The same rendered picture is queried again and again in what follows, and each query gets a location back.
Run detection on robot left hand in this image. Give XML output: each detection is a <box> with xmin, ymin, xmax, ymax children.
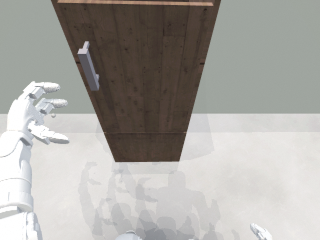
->
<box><xmin>6</xmin><ymin>81</ymin><xmax>70</xmax><ymax>145</ymax></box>

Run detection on handle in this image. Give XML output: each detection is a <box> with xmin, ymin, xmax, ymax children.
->
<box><xmin>77</xmin><ymin>41</ymin><xmax>100</xmax><ymax>91</ymax></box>

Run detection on left robot shin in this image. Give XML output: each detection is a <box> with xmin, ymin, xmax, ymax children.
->
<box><xmin>126</xmin><ymin>230</ymin><xmax>136</xmax><ymax>235</ymax></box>

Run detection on left robot upper arm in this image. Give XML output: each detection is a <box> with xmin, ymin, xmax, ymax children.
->
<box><xmin>0</xmin><ymin>211</ymin><xmax>43</xmax><ymax>240</ymax></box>

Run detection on cupboard door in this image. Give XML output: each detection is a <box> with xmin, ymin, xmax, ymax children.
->
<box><xmin>57</xmin><ymin>0</ymin><xmax>213</xmax><ymax>133</ymax></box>

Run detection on left robot forearm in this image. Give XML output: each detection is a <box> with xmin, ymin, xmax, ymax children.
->
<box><xmin>0</xmin><ymin>131</ymin><xmax>34</xmax><ymax>219</ymax></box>

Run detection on robot right hand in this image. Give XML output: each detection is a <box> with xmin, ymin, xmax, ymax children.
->
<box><xmin>250</xmin><ymin>223</ymin><xmax>273</xmax><ymax>240</ymax></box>

